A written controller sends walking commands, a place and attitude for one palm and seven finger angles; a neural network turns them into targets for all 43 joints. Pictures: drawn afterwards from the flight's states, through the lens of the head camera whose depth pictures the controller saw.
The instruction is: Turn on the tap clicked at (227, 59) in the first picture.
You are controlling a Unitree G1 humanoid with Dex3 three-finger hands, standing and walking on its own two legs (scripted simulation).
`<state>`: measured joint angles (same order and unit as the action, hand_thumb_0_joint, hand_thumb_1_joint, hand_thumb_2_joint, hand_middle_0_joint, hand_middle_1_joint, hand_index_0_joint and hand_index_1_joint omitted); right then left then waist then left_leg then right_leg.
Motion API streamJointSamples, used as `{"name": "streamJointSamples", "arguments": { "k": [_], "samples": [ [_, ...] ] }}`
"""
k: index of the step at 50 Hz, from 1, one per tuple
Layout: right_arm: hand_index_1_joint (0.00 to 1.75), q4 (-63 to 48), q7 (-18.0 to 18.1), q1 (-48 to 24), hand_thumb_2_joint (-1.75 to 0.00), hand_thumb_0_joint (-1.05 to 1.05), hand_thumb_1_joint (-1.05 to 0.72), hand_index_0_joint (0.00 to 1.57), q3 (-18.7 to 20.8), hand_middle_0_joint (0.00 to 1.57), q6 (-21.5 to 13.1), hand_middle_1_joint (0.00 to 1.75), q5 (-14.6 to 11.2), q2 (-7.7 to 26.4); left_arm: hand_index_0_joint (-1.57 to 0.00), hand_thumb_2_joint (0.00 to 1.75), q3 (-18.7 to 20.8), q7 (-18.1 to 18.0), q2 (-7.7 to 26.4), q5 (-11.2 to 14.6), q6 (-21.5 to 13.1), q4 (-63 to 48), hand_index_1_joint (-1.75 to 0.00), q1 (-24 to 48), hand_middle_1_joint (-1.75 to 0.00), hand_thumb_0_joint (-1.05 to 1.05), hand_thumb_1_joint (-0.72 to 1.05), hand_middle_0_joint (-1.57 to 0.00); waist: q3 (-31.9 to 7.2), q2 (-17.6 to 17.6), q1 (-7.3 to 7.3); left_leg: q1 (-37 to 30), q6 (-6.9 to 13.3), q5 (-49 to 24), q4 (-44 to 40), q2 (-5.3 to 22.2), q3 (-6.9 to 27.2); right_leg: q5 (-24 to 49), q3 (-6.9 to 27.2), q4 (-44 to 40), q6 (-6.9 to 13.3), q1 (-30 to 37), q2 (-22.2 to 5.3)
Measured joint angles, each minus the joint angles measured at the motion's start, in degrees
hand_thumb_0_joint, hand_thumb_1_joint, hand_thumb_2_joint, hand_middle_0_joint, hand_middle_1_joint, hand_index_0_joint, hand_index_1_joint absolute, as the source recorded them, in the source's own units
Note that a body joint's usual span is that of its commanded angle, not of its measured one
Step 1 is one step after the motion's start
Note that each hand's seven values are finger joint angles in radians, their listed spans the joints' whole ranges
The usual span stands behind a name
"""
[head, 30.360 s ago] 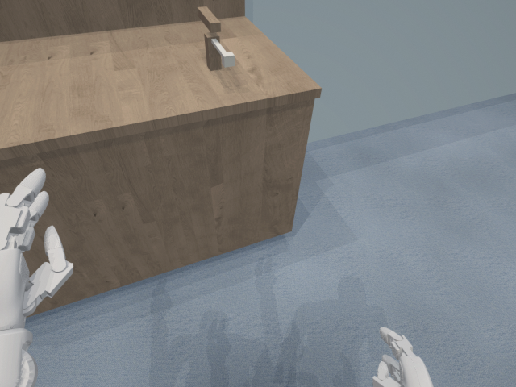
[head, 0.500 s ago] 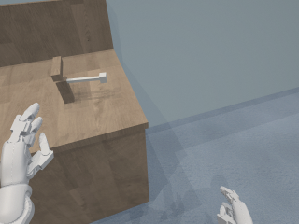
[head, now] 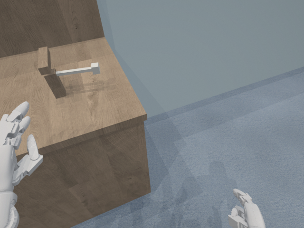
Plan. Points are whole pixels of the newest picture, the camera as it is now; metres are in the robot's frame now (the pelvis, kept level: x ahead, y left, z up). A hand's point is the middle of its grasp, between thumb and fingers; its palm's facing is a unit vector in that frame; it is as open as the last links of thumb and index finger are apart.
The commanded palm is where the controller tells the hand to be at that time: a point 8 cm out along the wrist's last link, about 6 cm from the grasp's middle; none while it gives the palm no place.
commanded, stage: step back with the hand held close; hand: left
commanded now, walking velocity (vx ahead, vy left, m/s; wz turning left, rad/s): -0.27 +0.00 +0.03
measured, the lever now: (95, 68) +0.58 +0.24 +0.13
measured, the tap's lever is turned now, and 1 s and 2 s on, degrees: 79 79 79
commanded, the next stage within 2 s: stop stepping back and stand still in 0.94 s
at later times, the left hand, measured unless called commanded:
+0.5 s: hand out of the picture +0.14 +0.29 +0.17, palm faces +0.47 -0.80 -0.38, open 7.4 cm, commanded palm +0.08 +0.32 +0.18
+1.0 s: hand out of the picture +0.00 +0.36 +0.17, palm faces +0.47 -0.85 -0.26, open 7.4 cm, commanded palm -0.06 +0.39 +0.18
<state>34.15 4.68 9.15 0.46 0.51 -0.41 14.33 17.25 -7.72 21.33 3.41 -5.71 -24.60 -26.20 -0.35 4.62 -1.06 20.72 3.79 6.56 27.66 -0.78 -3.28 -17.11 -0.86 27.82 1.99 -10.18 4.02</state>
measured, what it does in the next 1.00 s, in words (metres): walks backwards: right foot, then left foot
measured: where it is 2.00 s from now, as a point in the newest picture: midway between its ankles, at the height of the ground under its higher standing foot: outside the picture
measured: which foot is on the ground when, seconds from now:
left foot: down 0.00-0.80, up 0.82-0.96, down 0.98-1.00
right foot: down 0.00-0.34, up 0.36-0.48, down 0.50-0.96, up 0.98-1.00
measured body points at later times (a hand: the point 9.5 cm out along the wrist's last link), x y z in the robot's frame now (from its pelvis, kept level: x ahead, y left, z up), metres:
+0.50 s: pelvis -0.07 +0.03 -0.01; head -0.05 +0.04 +0.44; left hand +0.11 +0.33 +0.19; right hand +0.13 -0.19 -0.08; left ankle +0.09 +0.08 -0.73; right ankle -0.11 -0.08 -0.74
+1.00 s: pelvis -0.19 +0.10 -0.02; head -0.18 +0.15 +0.43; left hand -0.03 +0.40 +0.18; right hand +0.02 -0.12 -0.07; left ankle -0.15 +0.19 -0.74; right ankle -0.15 -0.07 -0.73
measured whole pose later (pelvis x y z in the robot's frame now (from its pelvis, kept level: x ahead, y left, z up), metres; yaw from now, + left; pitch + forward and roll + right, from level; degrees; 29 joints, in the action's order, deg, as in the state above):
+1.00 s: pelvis -0.19 +0.10 -0.02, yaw +5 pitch +0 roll -2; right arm 35.3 3.3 7.4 -0.5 -0.6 0.5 11.8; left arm 18.9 -7.4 22.4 3.0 -10.2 -34.6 -20.8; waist 1.4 -5.1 -2.2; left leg 23.3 0.1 12.6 37.5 -1.0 0.6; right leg -20.5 4.8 39.9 -1.4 -22.1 0.1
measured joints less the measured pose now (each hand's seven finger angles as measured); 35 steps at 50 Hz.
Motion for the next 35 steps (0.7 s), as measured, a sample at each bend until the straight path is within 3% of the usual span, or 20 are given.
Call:
{"name": "streamJointSamples", "arguments": {
  "k": [12, 16, 20, 22, 25, 29, 31, 34, 35],
  "samples": [
    [0.3, 0.0, 0.4, 1.3, -0.9, 0.01, -0.91, 0.2, -0.8, 0.2, -0.3, 0.3, 0.6, -0.4, -0.21, 0.9, -0.9, -1.6, -1.1, -0.3, -1.6, -1.0, -0.3, -0.6, -0.31, 0.01, 0.89, -0.21, -1.2, -0.3, 0.51, 3.8, -0.4, 0.6, 2.0, 0.2, 1.6, 2.7, -1.6, -0.7, -0.5, -2.3, 0.4],
    [0.3, 0.6, 0.9, 1.5, -0.9, 0.01, -0.91, 0.2, -1.1, 0.2, -0.8, 0.3, 1.0, -0.8, -0.21, 0.9, -0.4, -2.1, -0.7, -0.7, -2.1, -1.9, -0.3, 0.1, -0.31, 0.01, 0.89, -0.21, -0.1, -1.0, 0.24, 3.8, 0.9, -3.2, 0.7, 0.1, 1.4, 2.9, -1.7, 0.0, -1.1, -3.1, 0.2],
    [0.3, 0.3, 0.7, 1.3, -0.9, 0.01, -0.91, 0.2, -1.0, 0.2, -1.3, 0.3, 1.5, -1.7, -0.21, 0.9, 1.0, -1.7, 0.0, -1.3, -2.2, -1.7, -0.3, 2.3, -0.31, 0.02, 0.89, -0.21, 1.0, -1.7, 0.44, 3.7, 1.8, -4.9, -2.6, -1.0, 1.7, -2.2, 0.4, 4.6, -0.8, -4.5, 1.1],
    [0.3, 0.2, 0.2, 1.3, -0.9, 0.01, -0.91, 0.2, -0.7, 0.2, -1.5, 0.3, 1.7, -2.1, -0.21, 0.9, 1.5, -1.5, 0.4, -1.3, -2.2, -2.3, -0.3, 3.1, -0.31, 0.02, 0.89, -0.21, 0.7, -1.9, 0.51, 4.4, 1.5, -5.7, -4.7, -1.6, 2.0, -3.9, 0.9, 5.9, -0.2, -3.8, 1.7],
    [0.3, -0.2, -0.8, 0.5, -0.9, 0.01, -0.91, 0.21, -0.8, 0.2, -1.8, 0.3, 1.6, -2.6, -0.21, 0.9, 2.8, -1.6, 1.4, -0.3, -2.8, -5.5, -0.3, 1.6, -0.3, 0.02, 0.89, -0.21, -0.6, -3.3, -0.16, 7.1, 0.3, -6.9, -5.8, -2.4, 0.4, -3.9, 1.7, 0.5, 0.9, -1.0, 1.0],
    [0.3, 2.0, -1.4, -1.9, -0.9, 0.01, -0.91, 0.21, -0.9, 0.2, -1.7, 0.3, 1.0, -2.1, -0.21, 0.9, 1.1, -1.7, 0.2, 0.3, -4.1, -7.2, -0.3, -0.6, -0.3, 0.01, 0.89, -0.21, 0.6, -0.9, -1.16, 8.4, -2.3, -4.1, -2.0, -0.4, 0.2, -0.8, 1.6, -0.4, -0.5, -0.4, 2.4],
    [0.3, 2.5, -1.1, -1.4, -0.9, 0.01, -0.91, 0.21, -1.0, 0.2, -1.6, 0.3, 0.5, -2.2, -0.21, 0.9, -0.2, -1.4, 0.2, 0.2, -4.0, -7.3, -0.3, -1.0, -0.3, 0.01, 0.89, -0.21, 0.2, -0.5, -1.29, 7.5, -2.6, -7.7, -1.3, 0.4, -0.1, -1.5, 1.4, 0.6, -1.1, 0.6, 3.0],
    [0.3, 3.1, -0.5, -1.3, -0.9, 0.01, -0.91, 0.21, -0.8, 0.2, -1.3, 0.3, 0.4, -2.6, -0.21, 0.9, -1.1, -0.9, 0.6, 0.1, -3.3, -5.3, -0.3, 1.3, -0.31, 0.01, 0.89, -0.21, -0.2, -1.3, -1.31, 5.8, 3.7, -8.6, -1.0, 0.0, -0.7, -3.1, 1.4, 3.6, -1.8, 1.1, 2.7],
    [0.3, 3.1, -0.6, -1.7, -0.9, 0.01, -0.91, 0.21, -0.9, 0.2, -1.2, 0.3, 0.7, -2.7, -0.21, 0.9, -1.0, -0.9, 0.5, 0.1, -3.3, -4.1, -0.3, 2.6, -0.31, 0.01, 0.89, -0.21, -0.2, -1.8, -1.33, 5.3, 4.5, -8.8, -1.8, -0.2, -1.0, -5.2, 1.8, 5.2, -1.6, 0.4, 2.6]
  ]
}}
